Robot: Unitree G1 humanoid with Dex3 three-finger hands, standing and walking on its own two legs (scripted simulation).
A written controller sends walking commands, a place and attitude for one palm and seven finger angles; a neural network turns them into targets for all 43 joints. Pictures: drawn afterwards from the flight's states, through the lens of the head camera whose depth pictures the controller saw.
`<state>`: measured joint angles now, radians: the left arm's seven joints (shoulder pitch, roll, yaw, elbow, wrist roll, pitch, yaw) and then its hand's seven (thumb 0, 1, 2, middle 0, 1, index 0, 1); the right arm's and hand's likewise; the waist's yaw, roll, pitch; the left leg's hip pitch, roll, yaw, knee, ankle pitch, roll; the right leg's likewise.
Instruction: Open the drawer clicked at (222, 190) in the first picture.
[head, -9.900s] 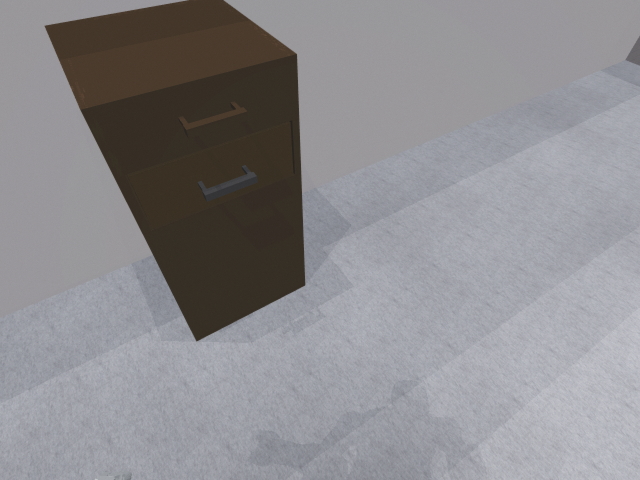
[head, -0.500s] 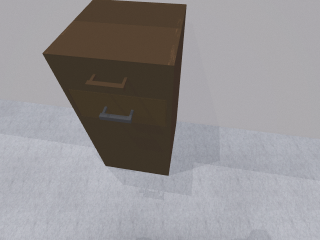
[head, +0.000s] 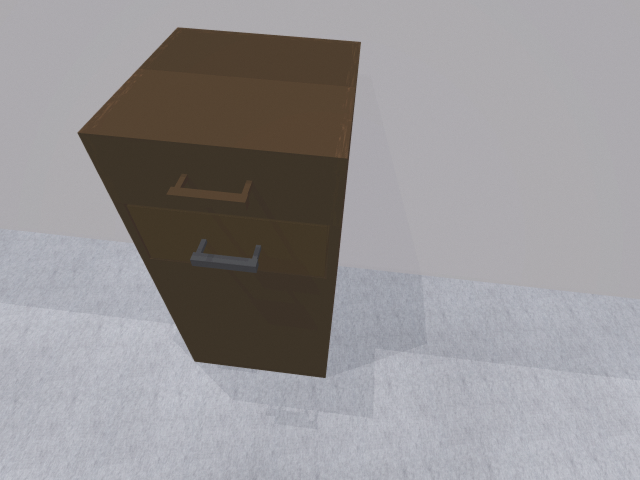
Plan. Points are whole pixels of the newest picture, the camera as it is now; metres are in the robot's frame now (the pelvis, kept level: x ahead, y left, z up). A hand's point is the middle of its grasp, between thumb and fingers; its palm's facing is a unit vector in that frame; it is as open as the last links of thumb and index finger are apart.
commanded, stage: look again from close up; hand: left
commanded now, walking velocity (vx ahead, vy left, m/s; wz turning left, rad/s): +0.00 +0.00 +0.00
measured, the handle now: (227, 254) +0.53 +0.22 -0.13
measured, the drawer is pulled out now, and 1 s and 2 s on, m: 0.00 0.00 0.00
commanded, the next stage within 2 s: raise the hand with hooked fingers in 0.54 s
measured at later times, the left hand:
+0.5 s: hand out of the picture -0.02 +0.15 -0.17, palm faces +0.01 -0.97 -0.22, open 7.4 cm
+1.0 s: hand (211, 465) +0.15 +0.14 -0.05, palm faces -0.07 -0.35 -0.93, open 8.2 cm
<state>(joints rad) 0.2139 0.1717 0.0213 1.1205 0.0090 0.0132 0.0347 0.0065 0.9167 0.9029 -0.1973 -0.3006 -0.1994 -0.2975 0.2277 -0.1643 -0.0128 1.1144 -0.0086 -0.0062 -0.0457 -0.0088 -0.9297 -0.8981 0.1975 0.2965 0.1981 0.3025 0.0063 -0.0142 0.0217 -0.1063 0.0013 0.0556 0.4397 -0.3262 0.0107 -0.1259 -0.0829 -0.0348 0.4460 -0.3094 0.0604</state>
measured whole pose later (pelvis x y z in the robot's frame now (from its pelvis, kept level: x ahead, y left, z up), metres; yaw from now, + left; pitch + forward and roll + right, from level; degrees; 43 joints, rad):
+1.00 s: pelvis -0.05 -0.05 -0.03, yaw -2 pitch +9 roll +3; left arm 0.36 0.26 -0.08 0.06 0.90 -0.05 0.33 0.01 0.69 0.81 -0.21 -0.45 -0.21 -0.44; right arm 0.08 -0.25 -0.05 0.58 -0.05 -0.07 0.00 0.00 -0.91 -0.90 0.20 0.30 0.20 0.30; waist 0.06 -0.01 -0.12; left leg -0.49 0.05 0.08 0.71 -0.36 -0.04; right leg -0.58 -0.04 0.01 0.81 -0.39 -0.02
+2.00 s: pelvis -0.04 -0.01 -0.01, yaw +0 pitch +4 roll +0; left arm 0.02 0.45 -0.07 0.02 0.97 0.04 0.11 0.00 -0.44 0.33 -0.31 -1.17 -0.32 -1.16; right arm 0.10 -0.21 0.01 0.58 -0.03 0.10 -0.02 0.01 -0.91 -0.90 0.20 0.30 0.20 0.30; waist 0.07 0.06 -0.04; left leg -0.36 0.02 0.03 0.63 -0.35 0.00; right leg -0.37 -0.07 -0.03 0.63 -0.33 0.03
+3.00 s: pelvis -0.06 -0.03 -0.01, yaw +1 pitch +7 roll +0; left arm -0.34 0.46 -0.05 0.43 1.02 -0.19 0.17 0.00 -0.49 0.30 -0.32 -1.20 -0.32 -1.20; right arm 0.17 -0.23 -0.04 0.66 -0.02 0.09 -0.04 0.00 -0.91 -0.90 0.20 0.30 0.20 0.30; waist 0.03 0.04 -0.03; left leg -0.43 0.03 0.01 0.61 -0.30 -0.02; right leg -0.45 -0.05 -0.05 0.62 -0.30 0.01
